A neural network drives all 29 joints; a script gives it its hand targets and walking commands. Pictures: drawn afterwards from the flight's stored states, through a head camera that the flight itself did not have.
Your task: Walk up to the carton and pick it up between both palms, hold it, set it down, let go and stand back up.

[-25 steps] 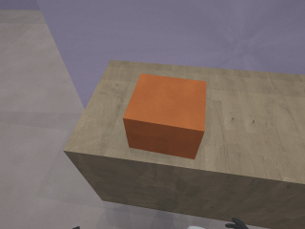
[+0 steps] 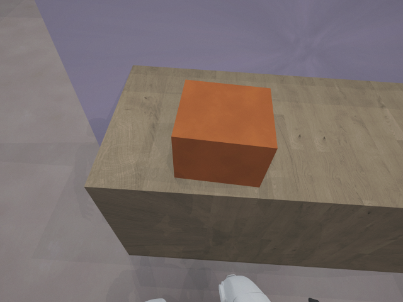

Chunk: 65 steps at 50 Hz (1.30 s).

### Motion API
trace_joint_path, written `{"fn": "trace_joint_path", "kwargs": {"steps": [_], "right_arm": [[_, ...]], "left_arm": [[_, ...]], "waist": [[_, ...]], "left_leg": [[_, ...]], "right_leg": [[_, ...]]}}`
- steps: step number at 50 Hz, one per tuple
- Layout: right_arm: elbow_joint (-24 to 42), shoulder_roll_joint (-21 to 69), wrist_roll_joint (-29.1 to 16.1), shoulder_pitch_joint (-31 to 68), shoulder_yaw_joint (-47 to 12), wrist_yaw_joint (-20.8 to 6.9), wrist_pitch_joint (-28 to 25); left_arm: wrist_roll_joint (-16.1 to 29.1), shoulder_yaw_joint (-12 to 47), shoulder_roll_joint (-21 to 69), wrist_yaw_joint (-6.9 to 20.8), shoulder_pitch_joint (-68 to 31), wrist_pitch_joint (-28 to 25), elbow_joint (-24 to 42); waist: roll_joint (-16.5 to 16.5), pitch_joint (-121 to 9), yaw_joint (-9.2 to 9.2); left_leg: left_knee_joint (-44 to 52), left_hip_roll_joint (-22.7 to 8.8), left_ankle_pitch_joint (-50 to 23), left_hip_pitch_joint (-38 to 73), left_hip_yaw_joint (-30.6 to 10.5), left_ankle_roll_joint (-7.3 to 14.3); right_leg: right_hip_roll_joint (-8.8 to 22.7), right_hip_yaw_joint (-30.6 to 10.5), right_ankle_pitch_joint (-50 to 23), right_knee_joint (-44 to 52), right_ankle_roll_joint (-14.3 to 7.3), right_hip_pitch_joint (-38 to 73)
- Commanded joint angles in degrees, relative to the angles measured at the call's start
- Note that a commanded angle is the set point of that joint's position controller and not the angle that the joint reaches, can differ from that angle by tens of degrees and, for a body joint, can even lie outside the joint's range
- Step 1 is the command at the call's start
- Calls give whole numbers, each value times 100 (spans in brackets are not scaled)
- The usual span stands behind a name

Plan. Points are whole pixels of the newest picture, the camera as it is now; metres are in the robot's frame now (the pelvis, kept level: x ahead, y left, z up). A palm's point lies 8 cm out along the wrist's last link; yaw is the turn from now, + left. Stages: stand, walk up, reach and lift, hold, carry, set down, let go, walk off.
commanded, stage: walk up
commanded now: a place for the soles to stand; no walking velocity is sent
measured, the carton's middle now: (222, 133) +0.53 -0.06 -0.02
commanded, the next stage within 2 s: none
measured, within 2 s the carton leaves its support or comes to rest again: neither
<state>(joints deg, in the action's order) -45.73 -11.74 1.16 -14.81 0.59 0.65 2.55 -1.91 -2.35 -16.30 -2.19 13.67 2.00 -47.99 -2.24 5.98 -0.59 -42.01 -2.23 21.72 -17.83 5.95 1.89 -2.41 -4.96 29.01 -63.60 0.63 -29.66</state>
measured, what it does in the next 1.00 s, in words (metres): steps on the spot, turning right: right foot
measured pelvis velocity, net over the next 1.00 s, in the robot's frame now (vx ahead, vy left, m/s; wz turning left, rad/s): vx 0.04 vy -0.01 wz -0.29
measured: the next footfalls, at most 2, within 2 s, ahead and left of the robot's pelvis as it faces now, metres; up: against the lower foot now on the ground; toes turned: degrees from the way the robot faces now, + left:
right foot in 0.14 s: +0.05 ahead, -0.10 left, +0.00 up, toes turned -6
left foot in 1.22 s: +0.15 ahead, +0.12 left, +0.00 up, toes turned -4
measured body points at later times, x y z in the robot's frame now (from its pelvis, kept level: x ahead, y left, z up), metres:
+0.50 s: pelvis +0.01 +0.00 +0.01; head +0.00 -0.01 +0.46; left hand +0.12 +0.21 -0.12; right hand +0.03 -0.25 -0.13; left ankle +0.01 +0.10 -0.72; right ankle +0.00 -0.11 -0.72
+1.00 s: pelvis +0.04 -0.01 +0.00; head +0.05 -0.03 +0.45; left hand +0.16 +0.22 -0.13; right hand +0.00 -0.26 -0.15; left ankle +0.01 +0.10 -0.71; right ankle +0.00 -0.10 -0.72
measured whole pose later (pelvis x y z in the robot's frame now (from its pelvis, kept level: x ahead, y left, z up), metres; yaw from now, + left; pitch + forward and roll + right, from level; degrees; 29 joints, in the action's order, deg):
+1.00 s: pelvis +0.04 -0.01 +0.00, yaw -17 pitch -1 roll +2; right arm -53.7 -14.7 2.3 -17.1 -1.2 0.4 1.6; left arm -1.3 1.0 -12.0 -1.5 18.1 -0.6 -50.4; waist 0.5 2.5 -0.2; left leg -38.0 -5.9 26.1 -9.2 19.9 0.3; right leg -2.9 -5.4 23.6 -43.0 -2.0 -17.5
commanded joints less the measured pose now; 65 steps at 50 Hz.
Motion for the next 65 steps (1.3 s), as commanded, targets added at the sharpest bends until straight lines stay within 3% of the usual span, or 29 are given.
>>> {"fn": "trace_joint_path", "kwargs": {"steps": [1, 4, 6, 7, 8, 9, 14, 18, 22, 27, 37, 40, 42, 44, 45, 46, 47, 49, 50, 51, 52, 53, 57, 59, 60, 61, 62, 63, 65], "right_arm": [[570, -925, 132, 93, 232, 83, -302], [419, -1145, 179, -83, 258, 91, -308], [324, -1129, 145, 133, 102, 25, -271], [326, -885, 126, -59, -1, -24, -297], [456, -547, -8, -303, -116, -78, -327], [420, -524, -91, -154, -122, -19, -240], [119, -768, 31, -210, -64, -53, -398], [-66, -852, 15, -193, -57, -41, -401], [-176, -881, 20, -87, -50, -21, -278], [-310, -918, 46, -26, -64, -29, -221], [-316, -855, 106, -215, -62, -59, -234], [-452, -1040, 93, -553, -11, -18, -277], [-579, -1225, 86, -816, 45, 12, -267], [-553, -1242, 79, -695, 69, 53, -235], [-513, -1255, 65, -663, 69, 50, -213], [-559, -1226, 77, -620, 53, 48, -201], [-534, -1220, 142, -409, 18, 34, -180], [-394, -1051, 141, -137, -33, -29, -135], [-332, -874, 110, -109, -74, -54, -105], [-161, -719, 88, 62, -117, -48, -52], [-94, -685, 118, 139, -136, -11, -39], [-90, -654, 62, 141, -132, -15, -54], [-206, -612, 19, -228, -50, 31, -245], [-430, -598, -24, -630, -2, 32, -316], [-446, -726, -10, -728, 25, 33, -367], [-344, -956, 34, -559, 119, 58, -390], [-296, -1129, -54, -388, 161, 52, -359], [-298, -1228, -133, -193, 204, 21, -329], [-286, -1035, -167, 232, 102, 9, -279]], "left_arm": [[-38, -60, -280, 78, 61, -114, 515], [-40, -35, -120, 169, -28, -120, 615], [0, -19, -57, 181, 431, -275, 573], [-1, -65, -201, 176, 714, -342, 495], [-5, -155, -591, 142, 647, -395, 567], [194, -209, -791, 157, 611, -379, 365], [164, 128, -210, 180, 137, -358, 311], [108, 174, -124, 205, 361, -406, 168], [151, 184, -138, 176, 364, -417, 118], [160, 185, -241, 128, 482, -467, 69], [157, 119, -538, 52, 754, -428, 17], [145, 182, -332, 51, 544, -413, 1], [87, 222, -215, 45, 509, -370, 87], [52, 241, -82, 10, 551, -339, 162], [56, 268, -54, 21, 460, -333, 206], [11, 238, -78, 37, 395, -338, 262], [54, 230, -84, 58, 620, -358, 161], [109, 65, -498, 31, 1280, -423, 11], [156, -64, -819, -5, 1629, -410, -27], [213, -114, -903, -48, 1659, -400, -4], [221, -154, -814, -89, 1718, -396, -60], [184, -131, -758, -151, 1430, -378, -4], [24, 15, -447, -108, 193, -326, 268], [44, 44, -447, -44, -405, -259, 343], [70, 81, -331, 13, -353, -262, 306], [168, 140, -145, 42, -135, -267, 263], [179, 144, -122, 5, 308, -154, 110], [113, 103, -114, -67, 431, -66, -18], [87, 180, -45, -31, 218, -111, -75]], "waist": [[874, -388, -122], [1037, -336, -167], [736, -449, 263], [361, -791, 301], [-484, -980, 95], [-378, -734, 63], [-198, -305, -35], [163, -636, 99], [328, -156, 96], [167, -153, 76], [-415, -328, -7], [-91, -468, -87], [380, -764, -184], [509, -371, -76], [682, -278, -113], [401, -268, -110], [310, -240, 102], [-72, -351, 375], [-504, -636, 450], [-992, -491, 548], [-745, -432, 571], [-561, -314, 460], [-617, -569, -42], [-365, -651, -357], [39, -806, -300], [626, -842, -161], [753, -906, 66], [1116, -596, 149], [730, -169, 197]], "left_leg": [[2088, -1859, -649, 803, -1978, 967], [1959, -1843, -605, 646, -1661, 868], [1350, -1601, -1413, -193, -970, 520], [861, -1390, -1575, -488, -601, 259], [134, -721, -805, -990, 9, -119], [245, -265, 638, -66, -134, -170], [1669, -658, -600, 933, -544, 147], [1951, -868, -508, 756, -354, 284], [2238, -957, 463, 651, -246, 325], [1998, -919, 251, 888, 16, 329], [1115, -317, -49, 1258, 32, 83], [1566, -762, -1197, 1828, -180, 325], [1913, -1540, -1682, 2232, -314, 685], [1866, -2055, -2472, 2126, -321, 959], [1937, -2001, -2338, 1838, -107, 944], [1887, -1896, -2023, 1530, 93, 834], [1548, -1572, -2073, 1240, 435, 610], [217, -793, -2073, 411, 847, 97], [-601, -254, -1332, 64, 736, -86], [-1005, 120, 1205, -738, 203, -223], [-1226, 76, 1947, -1163, -214, -188], [-1376, 29, 1963, -1433, -470, -162], [-19, -62, 643, -429, -756, -201], [1550, 13, -1388, 779, -505, -128], [1598, -186, -2567, 1450, -716, -30], [1832, -907, -3417, 1634, -1642, 270], [2134, -1641, -2929, 972, -2426, 721], [2278, -1756, -2413, 371, -2775, 935], [2344, -1204, -1652, 176, -2127, 678]], "right_leg": [[329, -63, 96, 717, 127, -344], [294, 338, 113, 2082, 50, 439], [276, 278, -1743, 3724, -213, 1895], [462, -411, -2431, 3757, -352, 2546], [1224, -1975, -2649, 3804, -733, 2620], [1740, -2354, -1900, 4047, -1342, 1269], [683, -827, -2028, 3709, -514, 539], [462, -502, -2435, 3243, -457, 1241], [343, -510, -1760, 3230, -445, 787], [369, -716, -1996, 3248, -458, 571], [678, -2117, -2263, 3772, -877, 356], [258, -1200, -3014, 2901, -555, 49], [56, -278, -2268, 2043, -290, -93], [175, -13, -1265, 1901, -194, -337], [230, -33, -1347, 2015, -236, -151], [302, -34, -1583, 2281, -265, 190], [317, -137, -2268, 2654, -342, 607], [676, -1220, -4267, 2925, -713, 1616], [1074, -2271, -4692, 3284, -1098, 2072], [1496, -3239, -4904, 3740, -1572, 2363], [1730, -3546, -4337, 3962, -1779, 2570], [1764, -3238, -4219, 4007, -1884, 2642], [1230, -1808, -4877, 3625, -1301, 2146], [904, -924, -4548, 3099, -818, 1521], [659, -775, -4101, 2861, -531, 1098], [348, -432, -2878, 2479, -241, 734], [2, -76, -614, 2249, -49, 1255], [37, -12, 122, 2264, -41, 1529], [228, -200, -743, 3074, -103, 1482]]}}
